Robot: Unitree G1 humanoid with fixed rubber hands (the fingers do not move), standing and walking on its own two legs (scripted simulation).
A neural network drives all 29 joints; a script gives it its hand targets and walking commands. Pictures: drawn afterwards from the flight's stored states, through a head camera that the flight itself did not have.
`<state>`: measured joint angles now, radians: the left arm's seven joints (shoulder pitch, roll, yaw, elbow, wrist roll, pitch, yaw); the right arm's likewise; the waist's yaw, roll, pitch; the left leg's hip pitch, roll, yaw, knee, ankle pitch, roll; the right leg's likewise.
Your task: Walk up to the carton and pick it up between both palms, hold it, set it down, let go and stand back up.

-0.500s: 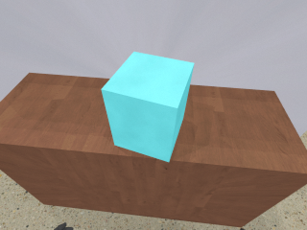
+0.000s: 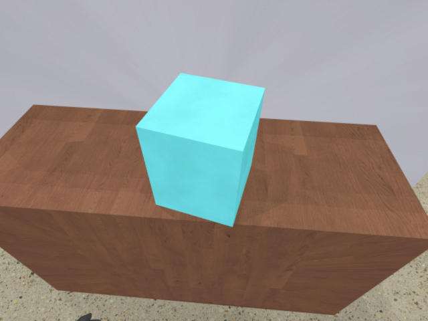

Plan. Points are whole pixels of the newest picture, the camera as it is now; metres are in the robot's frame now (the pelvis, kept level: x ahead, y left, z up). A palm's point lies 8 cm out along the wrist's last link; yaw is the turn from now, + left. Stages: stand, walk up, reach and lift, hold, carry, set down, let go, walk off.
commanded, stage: stand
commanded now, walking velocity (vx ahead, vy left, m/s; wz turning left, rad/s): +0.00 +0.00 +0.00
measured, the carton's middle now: (206, 150) +0.48 +0.00 +0.05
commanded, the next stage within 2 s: walk up in 0.30 s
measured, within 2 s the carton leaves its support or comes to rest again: neither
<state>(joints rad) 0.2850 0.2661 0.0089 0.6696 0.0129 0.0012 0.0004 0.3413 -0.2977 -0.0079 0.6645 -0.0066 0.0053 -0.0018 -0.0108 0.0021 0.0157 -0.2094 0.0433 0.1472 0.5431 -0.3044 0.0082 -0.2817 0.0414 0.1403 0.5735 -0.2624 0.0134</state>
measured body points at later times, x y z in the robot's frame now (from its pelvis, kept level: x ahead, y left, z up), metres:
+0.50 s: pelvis +0.00 +0.00 +0.00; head +0.00 -0.01 +0.45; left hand +0.12 +0.26 -0.10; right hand +0.08 -0.28 -0.11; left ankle -0.01 +0.11 -0.73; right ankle +0.03 -0.13 -0.73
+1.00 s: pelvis +0.02 +0.10 +0.00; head +0.03 +0.11 +0.44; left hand +0.20 +0.34 -0.11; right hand +0.05 -0.19 -0.10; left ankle +0.07 +0.18 -0.73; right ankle +0.01 -0.04 -0.69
